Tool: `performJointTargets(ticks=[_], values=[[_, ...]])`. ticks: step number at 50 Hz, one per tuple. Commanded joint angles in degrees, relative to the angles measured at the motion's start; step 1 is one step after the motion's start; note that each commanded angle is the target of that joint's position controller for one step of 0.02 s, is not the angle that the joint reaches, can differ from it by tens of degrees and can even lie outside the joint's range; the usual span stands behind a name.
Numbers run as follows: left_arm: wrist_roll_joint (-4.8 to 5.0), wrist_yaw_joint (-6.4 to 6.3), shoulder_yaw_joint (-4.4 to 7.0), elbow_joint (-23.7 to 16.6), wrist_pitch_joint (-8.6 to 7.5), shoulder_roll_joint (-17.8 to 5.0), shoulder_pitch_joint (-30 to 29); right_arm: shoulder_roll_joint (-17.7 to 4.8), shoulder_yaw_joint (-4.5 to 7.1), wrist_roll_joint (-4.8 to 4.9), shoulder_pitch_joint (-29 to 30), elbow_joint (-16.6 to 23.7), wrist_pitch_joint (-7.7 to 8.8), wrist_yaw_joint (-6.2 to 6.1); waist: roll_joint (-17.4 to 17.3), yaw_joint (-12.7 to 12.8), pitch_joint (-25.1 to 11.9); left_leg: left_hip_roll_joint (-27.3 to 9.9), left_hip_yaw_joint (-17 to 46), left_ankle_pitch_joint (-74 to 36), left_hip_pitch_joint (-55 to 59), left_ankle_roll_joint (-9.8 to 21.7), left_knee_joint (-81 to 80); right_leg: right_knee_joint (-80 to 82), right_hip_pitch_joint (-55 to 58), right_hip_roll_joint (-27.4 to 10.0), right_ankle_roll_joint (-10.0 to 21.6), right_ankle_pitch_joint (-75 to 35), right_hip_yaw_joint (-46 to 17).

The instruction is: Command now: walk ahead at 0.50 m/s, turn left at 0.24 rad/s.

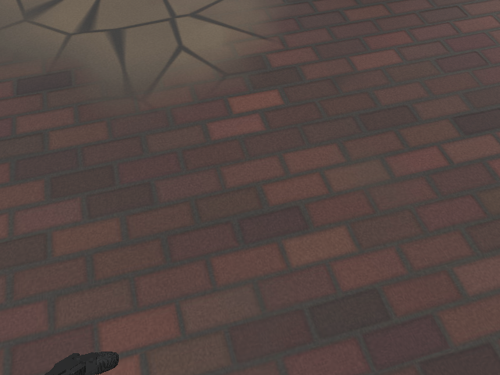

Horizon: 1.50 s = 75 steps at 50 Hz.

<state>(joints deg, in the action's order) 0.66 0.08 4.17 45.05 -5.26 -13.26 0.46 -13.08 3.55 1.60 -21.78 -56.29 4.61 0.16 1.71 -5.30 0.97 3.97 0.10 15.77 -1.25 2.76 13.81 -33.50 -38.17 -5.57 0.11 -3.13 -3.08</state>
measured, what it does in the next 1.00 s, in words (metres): walks ahead, turning left: right foot, then left foot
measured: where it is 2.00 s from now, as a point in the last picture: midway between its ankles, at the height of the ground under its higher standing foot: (49, 232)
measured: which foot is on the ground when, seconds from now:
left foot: down 0.00-0.12, up 0.14-0.60, down 0.62-1.00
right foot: up 0.00-0.08, down 0.10-0.62, up 0.64-1.00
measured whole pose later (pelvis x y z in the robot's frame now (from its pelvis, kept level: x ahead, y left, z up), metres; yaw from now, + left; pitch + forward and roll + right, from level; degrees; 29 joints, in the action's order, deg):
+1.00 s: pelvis +0.53 +0.13 +0.00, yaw +33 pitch +3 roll +0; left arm 0.1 0.9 3.1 42.3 -6.1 -15.5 -0.9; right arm -15.2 4.7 1.5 -20.1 -44.6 2.6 -0.7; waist 2.5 -4.8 1.3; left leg 5.9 7.5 16.7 -5.8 4.5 20.6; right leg -31.6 -35.7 -3.0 -2.6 -3.0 -4.7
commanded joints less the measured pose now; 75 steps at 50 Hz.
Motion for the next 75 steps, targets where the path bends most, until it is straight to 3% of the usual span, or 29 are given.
performJointTargets(ticks=[1,4,5,6,7,8,10,15,21,26,28,30,31,32,33,34,37,40,46,51,54,55,56,57,58,59,61,64,75], values=[[0.35,1.12,0.17,-4.95,-1.34,-3.6,-5.68,-8.89,1.62,0.48,-1.63,1.99,-0.02,-0.6,-5.36,1.7,1.9,-15.24,10.4,-19.53,-3.17,8.5,-0.41,5.13,6.75,3.07,0.36,0.56,1.36],[0.08,1.12,2.03,-2.48,-2.02,-8.33,4.53,-9.86,1.93,-0.02,-0.01,2.67,-0.66,-0.87,-6.58,8.24,-4.11,-13.84,10.28,-30.52,-2.83,5.77,11.34,7.8,23.16,4.62,3.43,5.51,2.28],[-0.81,0.69,3.22,-0.32,-2.31,-11.95,15.51,-8.08,1.2,-0.87,1.53,4.31,-0.61,-0.77,-4.65,12.94,-12.47,-10.3,8.04,-25.52,-11.29,3.71,25.4,3.68,40.34,-1.41,6.65,1.88,-2.64],[-1.72,0.42,4.58,1.21,-1.91,-17.63,23.1,-1.52,-0.72,-0.31,-5.45,5.38,0.2,-0.62,8.47,12.42,-23.85,-2.19,2.01,-3.67,-32.5,-0.82,48.34,5.46,64.18,-17.07,15.29,7.45,-24.55],[-1.1,0.55,3.39,1.61,-1.44,-13.27,24.69,-3.81,-0.48,0.49,-5.99,4.83,0.93,-0.28,13.64,12.66,-28.78,-2.34,7.6,17.97,-38.88,-0.86,57.74,11.74,65.47,-20.44,17.31,13.79,-37.5],[-0.79,0.19,2.18,0.84,-1.17,-9.32,19.75,-8.58,1.08,1.55,-1.45,5.81,0.89,-0.42,9.39,12.18,-18.85,-5.31,7.8,14.86,-43.72,-0.66,61.91,13.13,57.95,-18.26,14.54,16.68,-29.81],[-0.84,0.01,0.9,0.45,-1.01,-5.73,11.81,-7.85,1.48,0.59,4.42,7.38,0.2,-0.91,3.55,9.19,-7.49,-9.65,5.28,6.56,-41.39,-0.48,58.15,17.67,40.38,-13.89,11.61,12.5,-16.69],[-1.44,0.01,1.29,1.95,-2.0,-6.06,7.87,-3.71,1.91,0.1,4.85,9.46,-3.25,-0.94,3.1,4.23,-0.78,-12.37,5.44,-1.89,-37.09,-1.01,50.89,25.83,27.53,-11.3,10.91,6.05,-2.32],[-1.12,-1.34,2.26,3.72,-1.44,-9.3,10.67,-3.31,1.36,-0.55,14.78,12.98,-2.97,1.15,1.47,6.57,1.86,-11.19,1.75,-18.01,-36.01,-1.28,32.26,26.71,29.79,-9.27,8.71,2.6,10.01],[0.38,-1.35,3.27,5.28,0.09,-12.34,14.88,-4.65,1.19,-0.56,22.31,16.94,-3.28,2.67,1.12,8.58,4.41,-9.78,-1.75,-11.47,-37.25,0.87,24.8,22.95,39.12,-12.29,7.47,-0.18,12.79],[1.0,-1.41,3.75,5.15,0.86,-14.05,14.34,-6.19,1.87,-0.6,20.9,17.73,-3.39,2.92,2.55,6.7,2.54,-6.88,-4.91,-5.06,-32.51,2.9,23.84,16.51,41.58,-12.64,6.38,-16.47,14.41],[1.53,-1.46,3.7,4.74,1.83,-14.59,12.82,-9.98,4.28,-0.2,8.24,14.85,-3.47,2.56,2.19,-0.77,-4.64,-1.01,-8.51,-5.72,-14.68,6.07,19.12,-1.84,39.02,-9.7,3.95,-31.22,17.61],[0.26,-1.63,2.89,3.97,1.68,-12.73,13.63,-15.24,6.63,0.0,-2.31,12.06,-3.83,1.49,-2.35,-4.81,-10.4,-4.03,-0.23,-7.35,3.63,9.08,18.05,-19.19,25.93,-7.4,0.88,-18.42,18.09],[-2.25,-0.95,0.12,0.38,0.22,-3.94,18.12,-22.49,7.51,0.61,-1.05,12.17,-3.4,1.03,-18.5,2.25,-13.92,-18.9,31.95,-0.48,21.5,19.57,12.65,-39.98,-0.76,3.99,-3.1,33.52,13.77],[0.25,-0.19,0.19,-0.6,-2.41,-7.28,13.24,-18.65,6.03,-0.32,-3.56,14.31,-2.58,1.31,-12.79,-1.38,-22.09,-23.34,47.65,7.81,25.07,22.48,2.67,-47.23,-7.48,6.32,-2.26,37.93,-0.33],[2.46,0.23,0.87,-2.17,-3.64,-10.09,7.53,-14.92,4.95,-0.89,-1.82,13.76,-1.74,1.44,-9.15,-2.29,-14.6,-22.12,39.9,2.91,21.29,19.23,1.76,-47.28,-12.75,3.67,-0.7,32.32,-0.89],[-0.6,-0.61,1.41,-0.83,-3.37,-10.61,8.6,-8.6,2.83,-1.11,9.26,16.35,-1.12,0.95,-3.82,4.6,-6.31,-16.25,22.82,-13.3,-1.33,14.65,1.34,-34.53,-1.4,-2.42,-0.13,21.89,-1.4],[-1.25,-0.6,1.25,-1.93,-1.51,-8.62,8.06,-10.06,3.03,-0.96,8.78,16.52,-0.73,0.12,-2.89,6.19,-4.2,-14.44,18.54,-20.48,-8.4,14.85,-1.18,-26.55,2.02,-1.89,-2.12,18.95,-0.31],[-0.9,0.33,-0.3,-5.86,-1.43,-5.49,-3.66,-11.68,3.57,-0.27,3.58,15.36,-1.18,-1.17,-5.5,2.06,-0.61,-9.39,12.94,-15.99,-12.67,10.5,-0.72,-1.41,6.47,3.44,-3.44,-1.72,1.22],[-0.18,1.43,0.37,-8.06,-2.3,-8.27,-6.53,-11.17,3.52,0.05,-0.13,14.23,-1.9,-1.42,-7.08,1.37,-0.43,-12.27,20.02,-11.9,-6.33,9.0,5.57,5.67,8.95,5.02,-1.53,1.37,-0.83],[-0.45,1.24,1.74,-6.13,-3.15,-10.64,2.38,-10.24,3.22,-0.32,1.73,15.24,-2.4,-1.58,-8.89,6.42,-3.98,-9.98,21.4,-18.98,-6.07,6.59,14.57,9.03,21.61,5.73,1.62,5.78,0.69],[-1.49,0.89,2.6,-5.06,-3.41,-13.12,10.69,-7.7,2.19,-0.88,3.05,16.58,-2.21,-1.31,-6.44,10.48,-11.0,-6.85,18.36,-17.0,-11.83,4.52,27.12,6.65,35.77,-0.7,4.94,5.5,-4.57],[-2.42,0.5,3.91,-3.74,-2.79,-17.73,19.2,-4.55,1.28,0.13,-3.2,17.74,-1.72,-1.43,6.9,10.25,-20.68,0.89,10.53,-0.84,-31.19,-0.28,47.8,7.91,58.37,-13.92,13.24,14.19,-25.64],[-0.98,0.97,3.3,-3.02,-2.26,-15.23,20.12,-6.81,1.1,0.64,-5.38,18.21,-1.31,-1.36,16.18,9.42,-22.23,-0.2,10.39,18.62,-41.69,-1.12,58.14,14.04,61.38,-19.5,15.77,25.6,-42.17],[-0.4,0.7,2.07,-3.99,-1.8,-10.68,17.05,-11.42,2.31,0.97,-1.5,17.84,-1.58,-1.25,9.15,10.15,-13.89,-3.58,11.02,14.31,-45.51,-1.52,62.84,15.6,54.55,-17.73,13.52,31.81,-36.08],[-0.7,0.42,1.44,-4.56,-1.18,-8.99,13.91,-12.14,2.49,0.43,3.06,18.73,-1.99,-1.23,4.33,9.92,-7.96,-5.76,8.42,9.73,-44.84,-1.69,62.83,16.49,46.21,-15.45,11.49,27.94,-27.42],[-1.51,0.34,0.59,-4.07,-0.91,-6.92,9.85,-10.5,2.78,-0.39,5.75,19.85,-2.49,-0.89,3.36,6.89,-1.89,-9.19,7.73,4.65,-40.76,-1.35,57.77,19.73,33.83,-11.26,10.16,18.05,-16.85],[-1.09,0.41,1.0,-2.92,-1.62,-7.76,9.27,-7.24,2.19,0.11,5.25,20.57,-3.64,-0.49,4.49,5.41,-0.48,-10.82,6.09,1.73,-38.39,-1.76,53.36,23.69,28.88,-9.69,10.66,10.87,-7.85],[0.28,-0.28,2.74,0.61,0.22,-13.87,14.98,-5.61,0.83,-0.1,20.44,25.77,-2.95,2.47,1.78,10.0,3.12,-9.29,-0.9,-14.39,-36.94,-0.84,25.32,23.57,38.14,-10.26,7.96,-0.61,10.01]])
